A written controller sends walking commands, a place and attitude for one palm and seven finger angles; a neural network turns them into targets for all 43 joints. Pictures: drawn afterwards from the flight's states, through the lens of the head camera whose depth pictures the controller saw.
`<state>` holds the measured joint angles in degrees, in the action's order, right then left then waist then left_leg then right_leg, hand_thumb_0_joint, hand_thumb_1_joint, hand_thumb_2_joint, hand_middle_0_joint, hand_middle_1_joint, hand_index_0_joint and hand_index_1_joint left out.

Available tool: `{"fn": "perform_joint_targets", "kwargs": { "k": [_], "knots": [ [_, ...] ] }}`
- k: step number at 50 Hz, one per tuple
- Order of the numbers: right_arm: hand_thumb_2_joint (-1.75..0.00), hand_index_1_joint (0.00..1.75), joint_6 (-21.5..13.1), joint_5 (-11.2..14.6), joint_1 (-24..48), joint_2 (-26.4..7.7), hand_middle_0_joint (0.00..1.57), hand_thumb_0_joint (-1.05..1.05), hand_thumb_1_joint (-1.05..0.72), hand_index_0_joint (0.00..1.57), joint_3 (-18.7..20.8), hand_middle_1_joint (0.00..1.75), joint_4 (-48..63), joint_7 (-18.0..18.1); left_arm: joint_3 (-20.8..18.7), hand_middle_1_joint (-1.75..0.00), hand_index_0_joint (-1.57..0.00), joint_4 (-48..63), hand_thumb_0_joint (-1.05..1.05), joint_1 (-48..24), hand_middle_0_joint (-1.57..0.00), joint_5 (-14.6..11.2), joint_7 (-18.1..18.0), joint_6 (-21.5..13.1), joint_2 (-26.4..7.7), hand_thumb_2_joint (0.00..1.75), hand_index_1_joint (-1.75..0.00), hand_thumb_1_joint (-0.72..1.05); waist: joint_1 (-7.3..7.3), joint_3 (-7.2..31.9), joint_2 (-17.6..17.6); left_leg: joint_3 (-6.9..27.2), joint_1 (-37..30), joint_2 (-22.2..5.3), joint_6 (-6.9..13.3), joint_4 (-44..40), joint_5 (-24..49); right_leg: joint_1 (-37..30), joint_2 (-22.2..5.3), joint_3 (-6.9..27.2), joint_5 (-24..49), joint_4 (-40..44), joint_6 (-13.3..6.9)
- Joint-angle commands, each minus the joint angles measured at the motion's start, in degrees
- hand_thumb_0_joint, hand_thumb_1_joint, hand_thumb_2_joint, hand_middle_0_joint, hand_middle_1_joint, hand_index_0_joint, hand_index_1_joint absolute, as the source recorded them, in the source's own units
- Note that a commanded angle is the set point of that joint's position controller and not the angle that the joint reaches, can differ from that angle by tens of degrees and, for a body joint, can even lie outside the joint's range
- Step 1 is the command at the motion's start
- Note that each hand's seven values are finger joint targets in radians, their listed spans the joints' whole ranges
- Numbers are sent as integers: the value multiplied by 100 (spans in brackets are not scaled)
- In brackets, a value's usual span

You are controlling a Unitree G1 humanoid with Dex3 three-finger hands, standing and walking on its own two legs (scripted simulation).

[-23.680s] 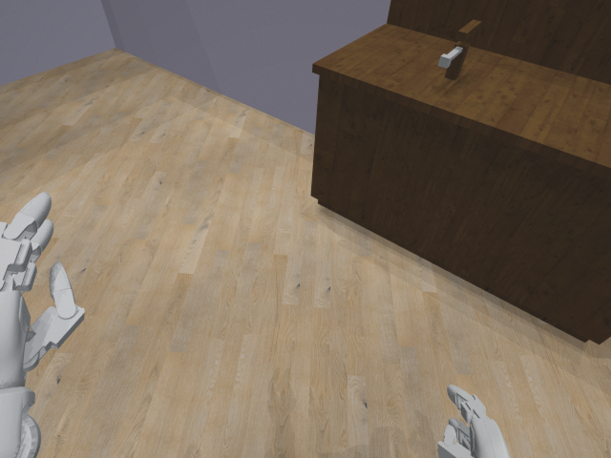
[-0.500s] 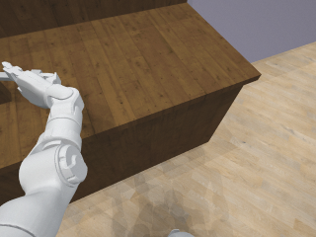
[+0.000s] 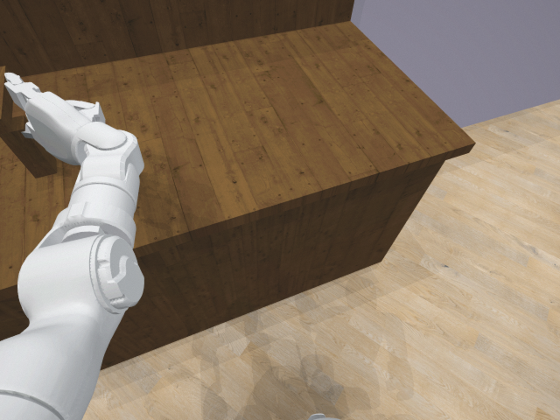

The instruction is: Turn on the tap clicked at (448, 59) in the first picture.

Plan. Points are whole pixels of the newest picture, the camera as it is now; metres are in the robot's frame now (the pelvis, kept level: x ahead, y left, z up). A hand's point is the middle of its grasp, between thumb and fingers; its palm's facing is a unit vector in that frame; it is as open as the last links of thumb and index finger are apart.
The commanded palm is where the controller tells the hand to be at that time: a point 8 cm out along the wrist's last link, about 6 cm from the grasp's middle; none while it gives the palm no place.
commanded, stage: lift the hand up off the lever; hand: left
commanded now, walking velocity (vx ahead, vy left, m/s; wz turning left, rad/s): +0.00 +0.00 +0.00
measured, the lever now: (97, 140) +0.55 +0.25 +0.07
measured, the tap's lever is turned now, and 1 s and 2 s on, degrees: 59 59 59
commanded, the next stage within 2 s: draw the hand back beside the body in 0.66 s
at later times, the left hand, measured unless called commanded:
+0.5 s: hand (104, 108) +0.53 +0.21 +0.15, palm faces +0.79 -0.61 -0.10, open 7.8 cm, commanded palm +0.47 +0.22 +0.16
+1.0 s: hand (121, 124) +0.47 +0.17 +0.17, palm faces +0.40 -0.91 -0.06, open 7.8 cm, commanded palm +0.41 +0.23 +0.17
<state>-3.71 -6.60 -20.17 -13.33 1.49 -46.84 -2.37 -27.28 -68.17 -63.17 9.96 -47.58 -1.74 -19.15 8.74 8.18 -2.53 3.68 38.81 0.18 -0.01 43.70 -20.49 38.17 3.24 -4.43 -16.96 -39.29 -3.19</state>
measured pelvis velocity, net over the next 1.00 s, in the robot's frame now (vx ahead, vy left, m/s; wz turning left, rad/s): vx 0.02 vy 0.00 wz -0.06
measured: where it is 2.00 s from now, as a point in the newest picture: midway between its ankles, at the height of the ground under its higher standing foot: outside the picture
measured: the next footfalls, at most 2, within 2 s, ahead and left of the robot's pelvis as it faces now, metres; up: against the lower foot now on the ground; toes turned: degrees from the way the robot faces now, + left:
none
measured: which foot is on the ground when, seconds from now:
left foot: down 0.00-1.00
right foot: down 0.00-1.00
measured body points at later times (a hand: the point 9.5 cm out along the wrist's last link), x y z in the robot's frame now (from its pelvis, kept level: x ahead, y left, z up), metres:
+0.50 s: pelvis +0.01 +0.01 +0.01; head +0.07 +0.01 +0.45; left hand +0.48 +0.24 +0.16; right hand +0.00 -0.24 -0.13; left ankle +0.00 +0.12 -0.71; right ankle +0.01 -0.09 -0.71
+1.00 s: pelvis +0.02 +0.00 +0.02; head +0.03 -0.01 +0.47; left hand +0.45 +0.22 +0.17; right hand +0.07 -0.26 -0.10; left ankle +0.00 +0.12 -0.71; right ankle +0.01 -0.09 -0.71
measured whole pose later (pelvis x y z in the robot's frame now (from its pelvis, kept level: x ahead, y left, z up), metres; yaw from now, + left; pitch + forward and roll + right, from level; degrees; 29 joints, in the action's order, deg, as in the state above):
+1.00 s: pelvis +0.02 +0.00 +0.02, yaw -3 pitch +7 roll -1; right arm -0.5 -0.6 -20.2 -14.0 1.9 -42.1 2.0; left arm -17.8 -40.0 -35.9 -0.2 -18.5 -2.2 -12.4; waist 3.6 6.7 -2.7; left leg -0.2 20.4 -0.7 0.6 33.3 -19.3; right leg 21.7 4.1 -0.2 -15.2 -30.4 -2.8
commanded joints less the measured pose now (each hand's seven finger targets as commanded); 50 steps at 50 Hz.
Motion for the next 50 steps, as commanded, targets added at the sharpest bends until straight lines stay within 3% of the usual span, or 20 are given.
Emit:
{"fn": "perform_joint_targets", "kwargs": {
  "k": [1, 5, 6, 11, 13, 20, 24, 27, 30, 31, 34, 38, 39, 40, 42, 44, 46, 48, 49, 50],
  "knots": [
    [-90, 30, -128, 39, -598, -968, 20, 0, -90, 20, 235, 30, 253, 56, 317, -15, -15, 678, 0, -2584, -15, -58, -3, -133, -546, 90, -15, 90, 176, 1689, 48, -144, -777, -6, 126, -539, 1212, -1250, -189, 188, 1072, 657, 237],
    [-90, 30, -173, -15, -544, -965, 20, 0, -90, 20, 236, 30, 250, 17, 93, -15, -15, 1188, 0, -3251, -15, 122, -248, -326, -1005, 90, -15, 90, 196, 1865, -133, -115, -749, 0, 154, -484, 1090, -1169, -196, 242, 888, 645, 239],
    [-90, 30, -168, -35, -586, -972, 20, 0, -90, 20, 261, 30, 211, 26, -127, -15, -15, 1390, 0, -3382, -15, 230, -329, -404, -1321, 90, -15, 90, 138, 2107, -159, -63, -824, -11, 130, -453, 1211, -1230, -187, 216, 960, 562, 223],
    [-90, 30, -188, -124, -650, -944, 20, 0, -90, 20, 295, 30, 213, 0, -104, -15, -15, 1702, 0, -3394, -15, 516, -433, -546, -1426, 90, -15, 90, 77, 2611, -583, -71, -1227, -48, 16, -319, 1828, -1181, -141, 150, 1302, 354, 184],
    [-90, 30, -173, -115, -661, -905, 20, 0, -90, 20, 296, 30, 275, -10, 95, -15, -15, 1668, 0, -3110, -15, 414, -349, -484, -1086, 90, -15, 90, 47, 2677, -581, -117, -1419, -70, -12, -347, 2061, -1262, -118, 119, 1441, 375, 184],
    [-90, 30, -108, -2, -643, -957, 20, 0, -90, 20, 292, 30, 304, 15, 213, -15, -15, 1425, 0, -2782, -15, -36, -80, -167, -714, 90, -15, 90, 72, 2242, -127, -156, -1368, -82, 48, -604, 1981, -1601, -123, 107, 1511, 646, 223],
    [-90, 30, -125, -24, -639, -929, 20, 0, -90, 20, 299, 30, 263, -24, 57, -15, -15, 1680, 0, -2685, -15, 14, -190, -224, -797, 90, -15, 90, -31, 2187, -148, -145, -1437, -87, 24, -630, 2213, -1682, -122, 97, 1671, 628, 204],
    [-90, 30, -117, -39, -611, -933, 20, 0, -90, 20, 303, 30, 227, -40, 81, -15, -15, 1535, 0, -2565, -15, 168, -249, -160, -770, 90, -15, 90, 10, 1901, -17, -157, -1293, -84, 42, -617, 2185, -1599, -136, 88, 1679, 599, 205],
    [-90, 30, -125, -46, -560, -901, 20, 0, -90, 20, 326, 30, 264, -53, 129, -15, -15, 1798, 0, -2516, -15, 163, -255, -157, -642, 90, -15, 90, -55, 2044, -60, -205, -1443, -69, 29, -607, 2311, -1679, -131, 94, 1779, 607, 201],
    [-90, 30, -112, -37, -556, -913, 20, 0, -90, 20, 344, 30, 279, -35, -17, -15, -15, 1904, 0, -2440, -15, 169, -246, -171, -813, 90, -15, 90, -134, 2147, -148, -192, -1499, -67, 10, -603, 2425, -1775, -140, 103, 1862, 586, 185],
    [-90, 30, -104, -24, -501, -852, 20, 0, -90, 20, 338, 30, 295, -23, 278, -15, -15, 2027, 0, -2392, -15, 105, -178, -166, -433, 90, -15, 90, -79, 2157, -128, -215, -1614, -74, -6, -570, 2600, -1777, -140, 98, 2004, 574, 203],
    [-90, 30, -70, -8, -417, -863, 20, 0, -90, 20, 325, 30, 297, 20, 332, -15, -15, 2027, 0, -2507, -15, 62, -157, -81, -375, 90, -15, 90, -44, 2018, -77, -214, -1543, -50, 7, -623, 2414, -1779, -171, 104, 1934, 588, 215],
    [-90, 30, 49, 49, -464, -963, 20, 0, -90, 20, 398, 30, 432, 133, 1250, -15, -15, 2521, 0, -2040, -15, 382, 708, -140, -330, 90, -15, 90, 45, 2196, 35, -350, -1799, -29, 77, -559, 2572, -2054, -162, 284, 2445, 511, 169],
    [-90, 30, 65, 148, -538, -965, 20, 0, -90, 20, 402, 30, 562, 229, 900, -16, -15, 2705, 0, -1763, -15, 240, 1099, -192, -685, 90, -16, 90, -115, 2501, -49, -367, -1993, -30, 108, -611, 2764, -2373, -167, 298, 2718, 556, 137],
    [-90, 30, 100, 286, -502, -928, 20, 0, -90, 20, 367, 30, 736, 356, 897, -16, -15, 3356, 0, -1308, -15, 13, 1614, -296, -873, 90, -16, 90, -361, 2893, -259, -370, -2340, -41, 95, -721, 3177, -2843, -166, 367, 3153, 570, 127],
    [-90, 30, 89, 423, -357, -839, 20, 0, -90, 20, 330, 30, 880, 440, 1186, -17, -16, 3708, 0, -433, -16, -435, 2274, -384, -411, 90, -17, 90, -487, 2557, -31, -370, -2460, -79, 79, -834, 3442, -3059, -122, 358, 3387, 694, 126],
    [-90, 30, 105, 567, -200, -865, 20, 0, -90, 20, 268, 30, 1016, 533, 888, -17, -16, 3936, 0, 533, -16, -974, 2924, -428, -595, 90, -17, 90, -756, 2176, 155, -391, -2347, -63, 99, -1023, 3356, -3441, -121, 389, 3600, 790, 110],
    [-90, 30, 102, 671, 66, -814, 20, 0, -90, 20, 210, 30, 1200, 605, 563, -18, -16, 4394, 0, 1074, -16, -1346, 3103, -290, -749, 90, -18, 90, -982, 1798, 304, -476, -2145, -28, 138, -1223, 2978, -3760, -165, 406, 3678, 935, 151],
    [-90, 30, 146, 761, 33, -924, 20, 0, -90, 20, 177, 30, 1129, 513, 481, -18, -16, 3946, 0, 1876, -16, -1012, 3320, -308, -1911, 90, -18, 90, -921, 1478, 126, -625, -2272, -92, 182, -1518, 2705, -3833, -335, 543, 3593, 942, 200],
    [-90, 30, 169, 812, 205, -857, 20, 0, -90, 20, 154, 30, 1310, 487, 631, -19, -16, 4228, 0, 1886, -16, -1143, 3501, -354, -1647, 90, -19, 90, -899, 1114, 225, -637, -2194, -60, 200, -1650, 2489, -3798, -305, 505, 3319, 1092, 199]
  ]
}}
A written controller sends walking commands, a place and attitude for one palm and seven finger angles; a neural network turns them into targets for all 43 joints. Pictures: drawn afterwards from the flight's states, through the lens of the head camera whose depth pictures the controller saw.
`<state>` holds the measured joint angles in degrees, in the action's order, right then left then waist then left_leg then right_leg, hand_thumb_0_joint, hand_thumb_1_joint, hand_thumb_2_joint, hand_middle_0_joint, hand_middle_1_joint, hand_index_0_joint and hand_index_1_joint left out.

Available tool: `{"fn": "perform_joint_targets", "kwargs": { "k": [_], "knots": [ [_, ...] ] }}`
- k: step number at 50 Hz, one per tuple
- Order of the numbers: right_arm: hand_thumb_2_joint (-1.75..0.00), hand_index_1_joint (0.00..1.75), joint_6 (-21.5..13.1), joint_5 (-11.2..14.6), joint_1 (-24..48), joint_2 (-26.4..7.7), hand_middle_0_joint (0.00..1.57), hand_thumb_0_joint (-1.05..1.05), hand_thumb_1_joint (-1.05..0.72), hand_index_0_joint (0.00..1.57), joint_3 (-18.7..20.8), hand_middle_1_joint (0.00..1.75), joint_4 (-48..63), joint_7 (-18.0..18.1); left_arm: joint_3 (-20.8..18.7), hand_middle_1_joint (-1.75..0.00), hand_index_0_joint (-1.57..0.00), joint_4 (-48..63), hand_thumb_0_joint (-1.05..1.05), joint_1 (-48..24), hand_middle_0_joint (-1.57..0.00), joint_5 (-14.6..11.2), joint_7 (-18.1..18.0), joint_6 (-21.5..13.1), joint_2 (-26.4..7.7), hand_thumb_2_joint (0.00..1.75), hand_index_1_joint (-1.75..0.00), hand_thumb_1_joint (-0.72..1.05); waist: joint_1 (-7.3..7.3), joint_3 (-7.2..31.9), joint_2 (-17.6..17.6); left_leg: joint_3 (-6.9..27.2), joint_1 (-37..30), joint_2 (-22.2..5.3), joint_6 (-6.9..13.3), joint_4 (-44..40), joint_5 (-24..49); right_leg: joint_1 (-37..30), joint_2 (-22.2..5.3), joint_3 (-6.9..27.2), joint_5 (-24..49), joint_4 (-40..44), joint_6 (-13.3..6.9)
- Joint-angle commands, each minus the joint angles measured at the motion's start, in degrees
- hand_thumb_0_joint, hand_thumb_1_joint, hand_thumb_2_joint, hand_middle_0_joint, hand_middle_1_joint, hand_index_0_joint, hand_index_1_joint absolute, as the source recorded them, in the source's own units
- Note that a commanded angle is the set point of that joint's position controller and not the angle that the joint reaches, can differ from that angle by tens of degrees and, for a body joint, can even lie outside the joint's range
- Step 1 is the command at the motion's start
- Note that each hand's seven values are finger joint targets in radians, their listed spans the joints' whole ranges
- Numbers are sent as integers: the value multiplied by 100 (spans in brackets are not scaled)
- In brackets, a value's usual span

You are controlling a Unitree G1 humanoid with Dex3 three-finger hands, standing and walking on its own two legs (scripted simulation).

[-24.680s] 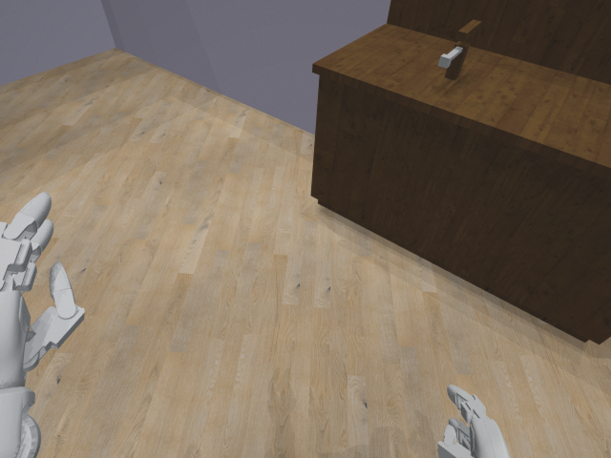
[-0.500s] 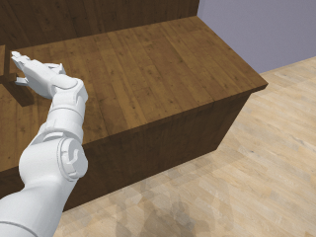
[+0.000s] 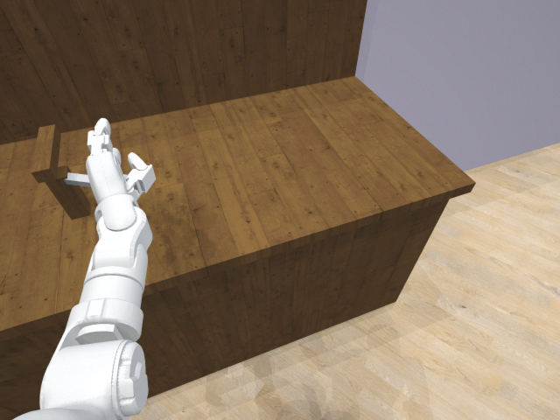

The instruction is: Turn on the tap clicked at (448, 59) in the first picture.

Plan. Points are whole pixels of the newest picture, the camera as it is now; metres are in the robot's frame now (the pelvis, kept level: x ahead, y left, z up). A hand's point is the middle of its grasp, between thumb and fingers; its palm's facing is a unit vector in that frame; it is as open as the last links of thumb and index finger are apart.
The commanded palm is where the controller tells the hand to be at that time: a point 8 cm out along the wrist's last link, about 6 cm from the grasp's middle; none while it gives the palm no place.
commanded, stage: draw the hand back beside the body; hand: left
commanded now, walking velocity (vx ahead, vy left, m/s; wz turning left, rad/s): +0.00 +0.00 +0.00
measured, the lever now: (128, 185) +0.51 +0.28 +0.05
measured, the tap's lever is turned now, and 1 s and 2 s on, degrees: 59 59 59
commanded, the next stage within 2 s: step back with the hand held close in 1.24 s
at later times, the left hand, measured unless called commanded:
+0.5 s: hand (88, 266) +0.27 +0.22 +0.16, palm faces +0.32 -0.93 -0.18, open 7.6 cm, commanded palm +0.22 +0.27 +0.17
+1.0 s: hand out of the picture +0.15 +0.25 +0.18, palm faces +0.44 -0.84 -0.32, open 7.4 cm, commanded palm +0.11 +0.28 +0.18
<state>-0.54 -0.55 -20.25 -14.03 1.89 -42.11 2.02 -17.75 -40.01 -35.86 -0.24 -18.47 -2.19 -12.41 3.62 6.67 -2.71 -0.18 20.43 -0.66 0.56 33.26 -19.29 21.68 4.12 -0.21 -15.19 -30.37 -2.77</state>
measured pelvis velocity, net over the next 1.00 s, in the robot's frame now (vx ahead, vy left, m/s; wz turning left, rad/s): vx -0.03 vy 0.00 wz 0.02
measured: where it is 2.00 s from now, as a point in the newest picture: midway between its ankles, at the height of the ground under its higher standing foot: outside the picture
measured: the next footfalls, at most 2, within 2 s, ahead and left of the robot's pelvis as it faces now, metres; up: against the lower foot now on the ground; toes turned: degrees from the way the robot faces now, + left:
none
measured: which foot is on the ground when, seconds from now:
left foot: down 0.00-1.00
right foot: down 0.00-1.00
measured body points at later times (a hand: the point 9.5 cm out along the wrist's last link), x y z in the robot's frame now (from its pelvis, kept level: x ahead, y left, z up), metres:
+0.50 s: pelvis -0.04 +0.00 +0.01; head -0.07 -0.01 +0.46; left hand +0.24 +0.27 +0.17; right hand +0.17 -0.21 -0.06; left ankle -0.03 +0.11 -0.73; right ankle +0.00 -0.09 -0.73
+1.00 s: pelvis -0.03 +0.00 +0.01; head -0.07 -0.02 +0.46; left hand +0.12 +0.29 +0.19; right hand +0.16 -0.21 -0.06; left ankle -0.03 +0.11 -0.73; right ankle +0.00 -0.09 -0.73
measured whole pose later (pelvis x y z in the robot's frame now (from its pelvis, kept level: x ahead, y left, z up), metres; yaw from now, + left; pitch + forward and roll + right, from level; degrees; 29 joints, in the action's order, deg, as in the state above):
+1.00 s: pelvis -0.03 +0.00 +0.01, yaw +1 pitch -7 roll +0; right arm -8.9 -0.2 -11.2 -12.7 -0.5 -38.0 2.7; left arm -15.5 20.3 24.2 -4.1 -5.9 -8.4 -18.1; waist -3.6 -1.4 -3.3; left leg 0.6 3.3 0.5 0.6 22.3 -12.4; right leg 4.4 2.9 -0.7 -9.2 -20.2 -2.5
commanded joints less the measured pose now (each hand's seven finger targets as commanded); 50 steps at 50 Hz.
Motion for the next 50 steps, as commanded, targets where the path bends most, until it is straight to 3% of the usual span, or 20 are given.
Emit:
{"fn": "perform_joint_targets", "kwargs": {
  "k": [1, 2, 5, 7, 10, 11, 14, 15, 17, 21, 22, 23, 27, 30, 32, 39, 41, 45, 47, 50],
  "knots": [
    [-90, 30, -152, 224, 349, -803, 20, 0, -90, 20, 118, 30, 880, 79, -485, -19, -16, 1649, 0, -886, -16, -174, 693, -382, -2567, 90, -19, 90, -437, 1113, 121, -255, -396, 32, 163, -656, 2187, -2116, -411, 118, 2899, 292, 144],
    [-90, 30, -185, 263, 529, -742, 20, 0, -90, 20, 72, 30, 1002, 90, -105, -19, -16, 2109, 0, -964, -16, -191, 823, -469, -2269, 90, -19, 90, -411, 947, 86, -280, -532, 42, 168, -741, 2160, -2101, -412, 142, 2808, 411, 152],
    [-90, 30, -317, 338, 871, -727, 20, 0, -90, 20, 65, 30, 1183, 130, 328, -20, -17, 2830, 0, -908, -17, -329, 1073, -597, -1906, 90, -20, 90, -331, 743, 360, -244, -873, 14, 198, -914, 1924, -1913, -358, 154, 2295, 685, 171],
    [-90, 30, -423, 351, 1041, -712, 20, 0, -90, 20, 42, 30, 1175, 159, 650, -21, -17, 3043, 0, -1156, -17, -331, 1131, -656, -1631, 90, -21, 90, -234, 446, -71, -233, -1115, 18, 181, -1025, 1551, -1509, -323, 153, 1661, 878, 154],
    [-90, 30, -571, 333, 1202, -710, 20, 0, -90, 20, 3, 30, 1175, 171, 892, -22, -17, 3195, 0, -1023, -17, -321, 1117, -725, -1369, 90, -22, 90, -214, 347, -41, -110, -1242, 54, 169, -1150, 1024, -1305, -287, 96, 970, 992, 122],
    [-90, 30, -601, 333, 1251, -711, 20, 0, -90, 20, 0, 30, 1170, 184, 854, -22, -17, 3291, 0, -964, -17, -311, 1116, -747, -1398, 90, -22, 90, -227, 359, -126, -119, -1341, 79, 173, -1154, 927, -1246, -273, 103, 863, 1062, 113],
    [-90, 30, -622, 318, 1430, -666, 20, 0, -90, 20, -75, 30, 1190, 214, 888, -23, -18, 3146, 0, -276, -18, -360, 1114, -745, -1244, 90, -23, 90, -316, 235, 499, -55, -1194, 107, 183, -1296, 548, -1385, -289, 62, 444, 1148, 133],
    [-90, 30, -627, 314, 1517, -659, 20, 0, -90, 20, -91, 30, 1217, 222, 777, -23, -18, 3232, 0, -16, -18, -372, 1125, -752, -1332, 90, -23, 90, -382, 196, 515, -47, -1163, 105, 174, -1339, 505, -1453, -297, 61, 376, 1162, 129],
    [-90, 30, -643, 291, 1615, -626, 20, 0, -90, 20, -132, 30, 1263, 223, 635, -24, -18, 3533, 0, 251, -18, -368, 1140, -803, -1452, 90, -24, 90, -477, 294, 217, -14, -1268, 116, 136, -1420, 529, -1590, -304, 51, 403, 1168, 100],
    [-90, 30, -660, 234, 1778, -602, 20, 0, -90, 20, -179, 30, 1348, 246, 196, -25, -18, 4136, 0, 994, -18, -403, 1165, -817, -1763, 90, -25, 90, -610, 150, 212, -2, -1215, 93, 89, -1554, 593, -1814, -299, 27, 486, 1250, 88],
    [-90, 30, -657, 219, 1846, -542, 20, 0, -90, 20, -208, 30, 1392, 255, 179, -25, -18, 4366, 0, 1141, -18, -413, 1171, -812, -1740, 90, -25, 90, -640, 126, 46, -32, -1211, 95, 87, -1575, 648, -1897, -312, 43, 530, 1262, 86],
    [-90, 30, -666, 209, 1864, -516, 20, 0, -90, 20, -220, 30, 1413, 253, 104, -26, -19, 4575, 0, 1224, -19, -416, 1166, -819, -1779, 90, -26, 90, -639, 100, 111, -21, -1197, 81, 70, -1596, 639, -1938, -309, 31, 505, 1274, 85],
    [-90, 30, -749, 158, 1903, -457, 20, 0, -90, 20, -233, 30, 1462, 247, 97, -27, -19, 5303, 0, 1780, -19, -399, 1191, -839, -1669, 90, -27, 90, -657, 2, -389, -30, -1317, 70, 26, -1660, 764, -1972, -306, 28, 615, 1329, 68],
    [-90, 30, -837, 132, 1896, -468, 20, 0, -90, 20, -219, 30, 1482, 215, 239, -28, -19, 5597, 0, 2232, -19, -418, 1209, -829, -1484, 90, -28, 90, -630, -177, -72, -7, -1312, 55, 38, -1685, 701, -1902, -286, 6, 546, 1382, 91],
    [-90, 30, -902, 139, 1889, -471, 20, 0, -90, 20, -191, 30, 1460, 199, 352, -28, -19, 5799, 0, 2561, -19, -403, 1220, -862, -1341, 90, -28, 90, -610, -236, -98, 40, -1393, 42, 30, -1736, 679, -1857, -260, -5, 510, 1391, 94],
    [-90, 30, -1022, 73, 1880, -491, 20, 0, -90, 20, -122, 30, 1393, 159, 27, -30, -20, 6444, 0, 3864, -20, -412, 1192, -902, -1463, 90, -30, 90, -724, -295, 193, 2, -1338, 74, 50, -1657, 922, -1985, -291, -27, 633, 1409, 111],
    [-90, 30, -1069, 56, 1894, -519, 20, 0, -90, 20, -85, 30, 1371, 155, -253, -30, -20, 6728, 0, 4178, -20, -395, 1175, -938, -1689, 90, -30, 90, -762, -255, -3, -31, -1374, 86, 48, -1627, 922, -2002, -304, 13, 617, 1443, 107],
    [-90, 30, -1141, 28, 1878, -459, 20, 0, -90, 20, -86, 30, 1402, 130, -378, -30, -20, 7222, 0, 4954, -20, -407, 1176, -987, -1647, 90, -30, 90, -805, -304, 40, -28, -1274, 75, 27, -1567, 1093, -2063, -326, -14, 753, 1380, 113],
    [-90, 30, -1202, 11, 1842, -435, 20, 0, -90, 20, -82, 30, 1389, 127, -417, -30, -20, 7468, 0, 5312, -20, -395, 1178, -1007, -1623, 90, -30, 90, -814, -310, -262, -41, -1312, 77, 11, -1532, 1269, -2062, -338, -22, 905, 1342, 103],
    [-90, 30, -1242, 11, 1817, -468, 20, 0, -90, 20, -61, 30, 1338, 137, -259, -30, -20, 7390, 0, 5219, -20, -397, 1195, -965, -1482, 90, -30, 90, -693, -635, 59, -66, -1225, 65, 45, -1459, 1061, -1779, -329, 13, 730, 1425, 165]
  ]
}}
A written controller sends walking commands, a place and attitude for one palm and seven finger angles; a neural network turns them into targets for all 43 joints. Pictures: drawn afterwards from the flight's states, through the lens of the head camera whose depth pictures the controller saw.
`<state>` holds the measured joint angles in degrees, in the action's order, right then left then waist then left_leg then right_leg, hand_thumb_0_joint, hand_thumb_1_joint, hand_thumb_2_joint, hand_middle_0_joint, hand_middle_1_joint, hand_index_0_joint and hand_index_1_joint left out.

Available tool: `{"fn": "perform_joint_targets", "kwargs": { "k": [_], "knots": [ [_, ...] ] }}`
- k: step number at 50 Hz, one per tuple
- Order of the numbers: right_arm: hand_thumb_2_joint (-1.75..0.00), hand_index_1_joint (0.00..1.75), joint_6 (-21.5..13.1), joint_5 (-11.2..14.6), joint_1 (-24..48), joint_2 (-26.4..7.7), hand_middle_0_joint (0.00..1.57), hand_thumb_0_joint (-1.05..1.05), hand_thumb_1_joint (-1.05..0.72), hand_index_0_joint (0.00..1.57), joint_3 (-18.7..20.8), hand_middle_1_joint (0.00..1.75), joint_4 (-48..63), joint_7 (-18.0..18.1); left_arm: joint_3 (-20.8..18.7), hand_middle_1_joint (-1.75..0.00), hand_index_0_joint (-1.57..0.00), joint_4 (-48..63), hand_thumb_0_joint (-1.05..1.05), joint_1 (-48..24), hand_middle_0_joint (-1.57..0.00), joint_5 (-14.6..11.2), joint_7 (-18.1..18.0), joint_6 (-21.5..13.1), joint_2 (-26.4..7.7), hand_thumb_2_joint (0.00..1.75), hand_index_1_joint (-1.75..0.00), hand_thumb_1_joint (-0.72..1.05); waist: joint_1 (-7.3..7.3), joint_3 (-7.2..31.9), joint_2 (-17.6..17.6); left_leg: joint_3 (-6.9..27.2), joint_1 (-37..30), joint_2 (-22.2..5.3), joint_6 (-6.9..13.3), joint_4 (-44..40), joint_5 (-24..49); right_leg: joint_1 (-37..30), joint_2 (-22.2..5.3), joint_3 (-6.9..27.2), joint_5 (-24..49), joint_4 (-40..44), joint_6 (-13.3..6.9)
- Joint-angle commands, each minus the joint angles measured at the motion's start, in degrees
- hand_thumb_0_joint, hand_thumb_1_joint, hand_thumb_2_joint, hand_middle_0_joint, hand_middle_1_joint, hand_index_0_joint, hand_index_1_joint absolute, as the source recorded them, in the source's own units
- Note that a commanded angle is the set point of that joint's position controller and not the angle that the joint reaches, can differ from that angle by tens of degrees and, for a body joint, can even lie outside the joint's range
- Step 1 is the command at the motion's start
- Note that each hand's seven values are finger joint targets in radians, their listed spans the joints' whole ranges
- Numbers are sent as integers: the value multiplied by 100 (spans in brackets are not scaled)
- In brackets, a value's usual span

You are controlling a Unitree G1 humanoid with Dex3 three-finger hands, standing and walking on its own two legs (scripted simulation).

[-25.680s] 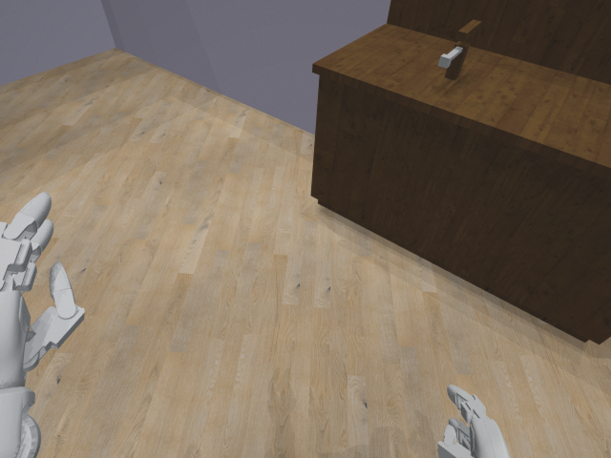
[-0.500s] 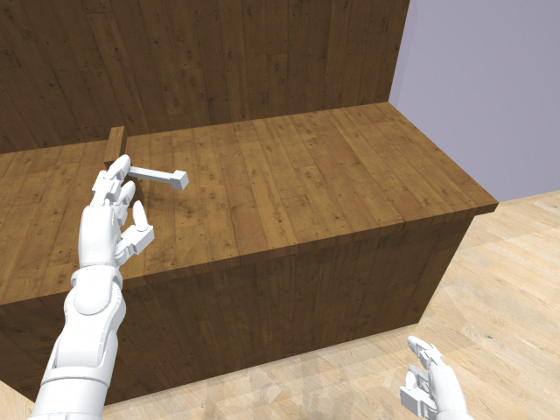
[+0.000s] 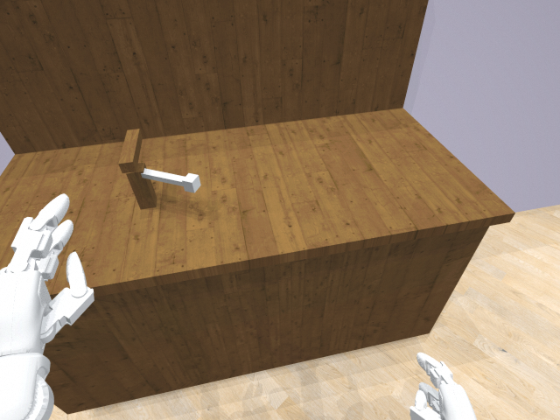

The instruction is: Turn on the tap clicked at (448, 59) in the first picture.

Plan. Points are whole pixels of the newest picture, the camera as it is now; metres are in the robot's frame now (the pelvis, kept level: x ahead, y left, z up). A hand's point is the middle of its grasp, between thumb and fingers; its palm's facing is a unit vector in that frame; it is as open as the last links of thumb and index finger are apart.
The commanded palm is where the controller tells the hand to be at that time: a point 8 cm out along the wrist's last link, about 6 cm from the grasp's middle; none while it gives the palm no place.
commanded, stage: draw the hand back beside the body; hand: left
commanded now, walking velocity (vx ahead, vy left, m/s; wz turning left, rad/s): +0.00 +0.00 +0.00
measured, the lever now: (191, 183) +0.55 +0.27 +0.04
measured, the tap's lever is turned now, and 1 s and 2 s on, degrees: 59 59 59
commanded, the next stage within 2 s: step back with the hand held close in 0.24 s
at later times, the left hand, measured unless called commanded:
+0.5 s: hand (87, 284) +0.21 +0.25 +0.16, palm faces +0.43 -0.84 -0.34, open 7.4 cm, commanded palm +0.16 +0.28 +0.17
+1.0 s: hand (49, 326) +0.16 +0.27 +0.15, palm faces +0.44 -0.81 -0.38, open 7.4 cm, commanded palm +0.10 +0.31 +0.17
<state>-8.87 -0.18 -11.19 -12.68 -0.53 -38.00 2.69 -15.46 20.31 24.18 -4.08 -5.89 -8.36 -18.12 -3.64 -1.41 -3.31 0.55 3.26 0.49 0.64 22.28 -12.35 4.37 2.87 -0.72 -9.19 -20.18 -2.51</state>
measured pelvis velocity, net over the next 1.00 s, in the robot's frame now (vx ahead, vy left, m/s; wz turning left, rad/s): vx -0.06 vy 0.03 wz -0.01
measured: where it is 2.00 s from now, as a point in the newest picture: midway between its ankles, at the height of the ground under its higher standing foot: outside the picture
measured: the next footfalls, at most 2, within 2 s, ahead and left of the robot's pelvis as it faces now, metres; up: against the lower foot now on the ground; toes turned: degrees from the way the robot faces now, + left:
left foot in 1.50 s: -0.04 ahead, +0.14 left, +0.00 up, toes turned +5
right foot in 1.82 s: -0.26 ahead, -0.08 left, +0.00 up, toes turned -2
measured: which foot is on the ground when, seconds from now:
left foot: down 0.00-1.00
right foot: down 0.00-1.00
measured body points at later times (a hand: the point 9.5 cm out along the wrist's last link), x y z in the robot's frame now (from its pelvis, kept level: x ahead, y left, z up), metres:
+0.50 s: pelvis +0.00 +0.00 +0.00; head -0.02 -0.01 +0.45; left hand +0.18 +0.30 +0.17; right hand +0.19 -0.22 -0.08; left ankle +0.01 +0.11 -0.74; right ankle +0.03 -0.09 -0.74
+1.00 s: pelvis -0.06 +0.03 -0.02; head -0.06 +0.02 +0.43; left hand +0.13 +0.31 +0.17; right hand +0.13 -0.21 -0.09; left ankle +0.01 +0.11 -0.74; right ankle +0.03 -0.09 -0.74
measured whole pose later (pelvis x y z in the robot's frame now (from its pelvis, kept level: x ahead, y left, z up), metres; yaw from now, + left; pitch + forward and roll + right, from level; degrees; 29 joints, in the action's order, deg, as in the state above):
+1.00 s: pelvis -0.06 +0.03 -0.02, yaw -1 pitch -2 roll +0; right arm -4.3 0.5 -11.1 -13.4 -0.2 -32.3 3.8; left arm -18.7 23.7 23.3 -0.1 -8.7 -9.6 -17.8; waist -1.5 -0.8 -1.9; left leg -1.8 20.8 2.5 3.5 35.7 -15.3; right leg 21.7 0.6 0.7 -9.2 -32.5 0.2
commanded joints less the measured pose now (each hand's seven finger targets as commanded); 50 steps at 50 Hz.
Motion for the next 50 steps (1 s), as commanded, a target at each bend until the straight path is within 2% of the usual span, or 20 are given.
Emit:
{"fn": "perform_joint_targets", "kwargs": {
  "k": [1, 3, 10, 12, 17, 18, 19, 20, 21, 23, 26, 30, 31, 34, 38, 41, 43, 46, 47, 50],
  "knots": [
    [-90, 30, -435, -18, 908, -628, 20, 0, -90, 20, 200, 30, 896, 86, -440, -30, -20, 1377, 0, -979, -20, 7, -75, -342, -899, 90, -30, 90, 104, 37, 122, -147, 454, -51, 49, -341, 247, 94, -190, 76, 3, 471, 145],
    [-90, 30, -441, -5, 884, -607, 20, 0, -90, 20, 186, 30, 860, 122, -378, -30, -20, 1055, 0, -1070, -20, 17, -119, -308, -818, 90, -30, 90, 122, -169, 69, -120, 549, -34, 62, -361, -54, 199, -215, 73, -302, 493, 159],
    [-90, 30, -485, -33, 957, -569, 20, 0, -90, 20, 176, 30, 919, 160, -532, -30, -20, 1217, 0, -978, -20, 0, -174, -317, -971, 90, -30, 90, -32, 394, 238, -89, 446, -3, 83, -347, 69, -145, -254, 63, -258, 369, 133],
    [-90, 30, -518, -47, 957, -550, 20, 0, -90, 20, 154, 30, 906, 147, -545, -30, -20, 1359, 0, -933, -20, 16, -171, -334, -971, 90, -30, 90, -48, 460, -72, -89, 432, -5, 51, -382, 230, -236, -260, 47, -46, 315, 108],
    [-90, 30, -518, -43, 955, -560, 20, 0, -90, 20, 132, 30, 873, 121, -516, -30, -20, 1293, 0, -953, -20, 17, -141, -276, -947, 90, -30, 90, -9, 153, -137, -71, 505, -37, 22, -409, 361, -133, -225, 29, 72, 329, 103],
    [-90, 30, -510, -34, 942, -585, 20, 0, -90, 20, 133, 30, 837, 134, -497, -30, -20, 1165, 0, -1265, -20, 35, -157, -265, -974, 90, -30, 90, 39, 114, -85, -77, 531, -38, 17, -409, 286, -89, -222, 34, 7, 344, 112],
    [-90, 30, -376, 33, 781, -782, 20, 0, -90, 20, 133, 30, 1126, 145, -1123, -30, -20, 1143, 0, -1347, -20, 62, -186, -381, -1447, 90, -30, 90, 197, -156, 262, 37, 917, -172, 157, -164, -118, 608, -441, 561, 126, 620, 193],
    [-90, 30, -271, 28, 688, -707, 20, 0, -90, 20, 146, 30, 1065, 130, -810, -30, -20, 807, 0, -990, -20, 79, -128, -370, -1072, 90, -30, 90, 251, -29, 684, 91, 844, -137, 175, 58, -240, 748, -616, 653, -83, 742, 206],
    [-90, 30, -216, 23, 754, -719, 20, 0, -90, 20, 171, 30, 1125, 122, -852, -30, -20, 929, 0, -1000, -20, 103, -121, -382, -1156, 90, -30, 90, 238, -30, 598, 86, 773, -97, 185, 152, -158, 890, -672, 776, 7, 803, 159],
    [-90, 30, -99, 44, 639, -680, 20, 0, -90, 20, 163, 30, 1166, 112, -623, -30, -20, 931, 0, -766, -20, 149, -119, -428, -944, 90, -30, 90, 274, 443, 323, 60, 739, -143, 147, 206, 131, 679, -773, 706, 249, 598, 139],
    [-90, 30, -6, 41, 651, -765, 20, 0, -90, 20, 204, 30, 1318, 142, -682, -30, -20, 1379, 0, -511, -20, 166, -168, -456, -1060, 90, -30, 90, 229, 956, -198, 83, 713, -235, 111, 111, 853, 357, -708, 477, 1033, 157, 161],
    [-90, 30, 149, 46, 628, -814, 20, 0, -90, 20, 278, 30, 1493, 189, -948, -30, -20, 1616, 0, -130, -20, 167, -245, -390, -1272, 90, -30, 90, 186, 1293, 132, 125, 822, -332, 97, 186, 1731, 186, -597, 309, 1691, -250, 243],
    [-90, 30, 171, 36, 665, -829, 20, 0, -90, 20, 285, 30, 1507, 200, -1110, -30, -20, 1741, 0, -129, -20, 180, -273, -399, -1439, 90, -30, 90, 162, 1342, 54, 173, 827, -346, 84, 169, 1866, 186, -583, 286, 1726, -341, 232],
    [-90, 30, 238, 48, 625, -829, 20, 0, -90, 20, 312, 30, 1566, 211, -1102, -30, -20, 1747, 0, 11, -20, 184, -302, -398, -1338, 90, -30, 90, 163, 1297, -19, 264, 1043, -462, 92, 68, 2071, 197, -451, 205, 1456, -634, 288],
    [-90, 30, 242, 36, 622, -863, 20, 0, -90, 20, 330, 30, 1529, 209, -1036, -30, -20, 1589, 0, 27, -20, 199, -321, -399, -1181, 90, -30, 90, 177, 1020, -208, 415, 1573, -696, 211, -210, 1396, 319, -298, 191, 448, -1004, 345],
    [-90, 30, 200, 11, 663, -944, 20, 0, -90, 20, 360, 30, 1498, 206, -992, -30, -20, 1550, 0, -280, -20, 286, -320, -414, -1106, 90, -30, 90, 203, 720, -286, 617, 2450, -870, 391, -514, -130, 137, -223, 269, -75, -1391, 354],
    [-90, 30, 175, 33, 593, -934, 20, 0, -90, 20, 355, 30, 1473, 209, -899, -30, -20, 1446, 0, -407, -20, 353, -331, -435, -974, 90, -30, 90, 246, 591, -135, 675, 3019, -904, 472, -546, -1142, -43, -254, 343, 2, -1546, 363],
    [-90, 30, 149, 30, 556, -946, 20, 0, -90, 20, 367, 30, 1470, 220, -989, -30, -20, 1656, 0, -771, -20, 432, -358, -487, -1173, 90, -30, 90, 302, 530, 366, 502, 3267, -550, 456, -64, -2029, 66, -532, 752, 165, -1031, 258],
    [-90, 30, 133, 50, 539, -886, 20, 0, -90, 20, 339, 30, 1492, 216, -897, -30, -20, 1618, 0, -757, -20, 413, -366, -478, -1108, 90, -30, 90, 327, 405, 640, 403, 3088, -394, 392, 211, -2042, 466, -692, 923, -118, -706, 197],
    [-90, 30, 105, 24, 491, -810, 20, 0, -90, 20, 302, 30, 1462, 185, -968, -30, -20, 1855, 0, -777, -20, 387, -420, -540, -1242, 90, -30, 90, 361, 414, 763, 359, 2484, -215, 268, 668, -1901, 1369, -979, 1168, -1285, -75, 18]
  ]
}}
